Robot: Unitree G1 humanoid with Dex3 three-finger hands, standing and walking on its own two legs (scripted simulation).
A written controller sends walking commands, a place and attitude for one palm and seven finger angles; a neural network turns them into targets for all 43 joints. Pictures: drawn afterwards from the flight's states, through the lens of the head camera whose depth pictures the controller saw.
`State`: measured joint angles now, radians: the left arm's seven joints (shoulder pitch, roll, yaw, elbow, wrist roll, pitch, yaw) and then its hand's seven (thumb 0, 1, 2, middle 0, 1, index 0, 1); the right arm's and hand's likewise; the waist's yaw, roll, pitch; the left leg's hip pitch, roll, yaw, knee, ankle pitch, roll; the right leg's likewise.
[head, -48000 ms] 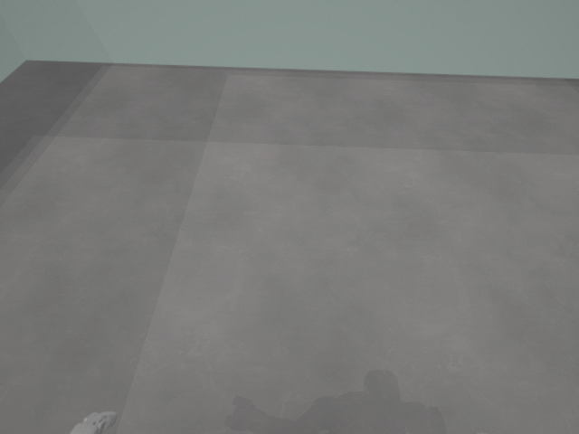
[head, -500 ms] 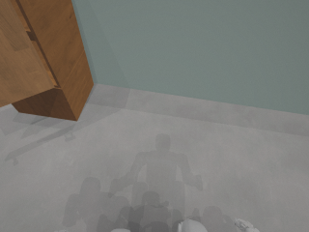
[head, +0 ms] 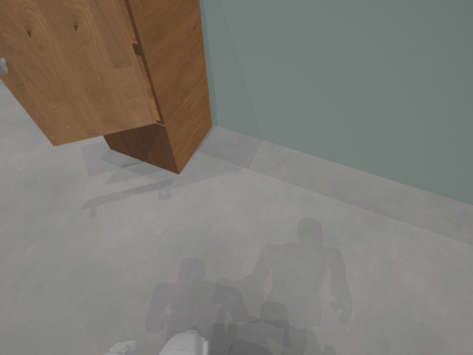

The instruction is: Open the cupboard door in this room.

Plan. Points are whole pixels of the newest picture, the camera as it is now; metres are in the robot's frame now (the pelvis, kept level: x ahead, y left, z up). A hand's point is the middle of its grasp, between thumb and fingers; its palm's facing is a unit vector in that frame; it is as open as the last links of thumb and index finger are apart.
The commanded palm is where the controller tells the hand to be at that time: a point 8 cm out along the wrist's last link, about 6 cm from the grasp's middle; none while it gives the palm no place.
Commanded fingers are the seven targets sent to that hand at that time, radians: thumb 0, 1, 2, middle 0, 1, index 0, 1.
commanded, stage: turn to face it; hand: left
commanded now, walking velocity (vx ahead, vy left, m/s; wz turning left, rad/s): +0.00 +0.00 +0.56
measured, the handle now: out of the picture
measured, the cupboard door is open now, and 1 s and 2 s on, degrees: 42 42 42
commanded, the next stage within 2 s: take the last steps up to it in 0.58 s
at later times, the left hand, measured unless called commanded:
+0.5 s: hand out of the picture +0.05 +0.23 -0.16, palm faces +0.23 -0.94 -0.25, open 7.4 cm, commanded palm none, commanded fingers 0.00 0.90 0.90 -0.20 -0.30 -0.20 -0.30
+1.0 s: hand out of the picture -0.08 +0.19 -0.18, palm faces +0.47 -0.86 -0.20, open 7.3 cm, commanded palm none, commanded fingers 0.00 0.90 0.90 -0.20 -0.30 -0.20 -0.30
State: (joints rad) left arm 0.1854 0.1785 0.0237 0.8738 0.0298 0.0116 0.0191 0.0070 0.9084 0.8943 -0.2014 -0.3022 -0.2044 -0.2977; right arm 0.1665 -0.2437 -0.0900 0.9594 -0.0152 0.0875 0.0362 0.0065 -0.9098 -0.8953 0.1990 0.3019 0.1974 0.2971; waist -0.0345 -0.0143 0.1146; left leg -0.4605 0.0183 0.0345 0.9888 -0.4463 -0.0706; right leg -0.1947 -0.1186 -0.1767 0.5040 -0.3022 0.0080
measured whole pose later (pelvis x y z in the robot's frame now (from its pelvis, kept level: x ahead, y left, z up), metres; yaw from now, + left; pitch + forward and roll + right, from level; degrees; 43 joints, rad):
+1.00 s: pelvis +0.03 +0.03 +0.00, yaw +24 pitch +0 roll +1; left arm 0.35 0.20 0.06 1.05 0.04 -0.02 0.00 0.01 0.91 0.89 -0.20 -0.30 -0.20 -0.30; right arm 0.14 -0.20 -0.06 1.02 -0.02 0.04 0.04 0.01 -0.91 -0.90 0.20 0.30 0.20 0.30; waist 0.06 -0.06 0.07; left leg -0.32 0.02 0.09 0.63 -0.38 -0.03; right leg -0.14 -0.15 -0.22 0.46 -0.31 0.04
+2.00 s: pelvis +0.30 +0.24 -0.01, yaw +25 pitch -1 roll -1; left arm 0.38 0.16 0.05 1.14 0.03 -0.03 -0.01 0.00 0.92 0.89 -0.20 -0.30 -0.20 -0.30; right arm 0.15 -0.21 -0.06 1.02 -0.03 -0.06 0.01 0.01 -0.93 -0.90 0.20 0.30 0.20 0.30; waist 0.04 -0.03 0.06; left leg -0.36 0.05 0.09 0.53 -0.14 0.02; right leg -0.14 -0.08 -0.12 0.60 -0.43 0.01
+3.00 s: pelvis +0.35 +0.29 -0.01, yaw +23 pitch -2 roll +1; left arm 0.29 0.19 0.01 1.00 0.03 0.03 0.03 0.01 0.91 0.89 -0.20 -0.30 -0.20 -0.30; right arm 0.23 -0.18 -0.03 0.93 -0.02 0.02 0.00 0.00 -0.92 -0.90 0.20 0.30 0.20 0.30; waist 0.02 0.02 0.02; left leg -0.21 0.00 0.15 0.53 -0.29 0.05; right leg -0.31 -0.07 -0.06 0.55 -0.22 0.01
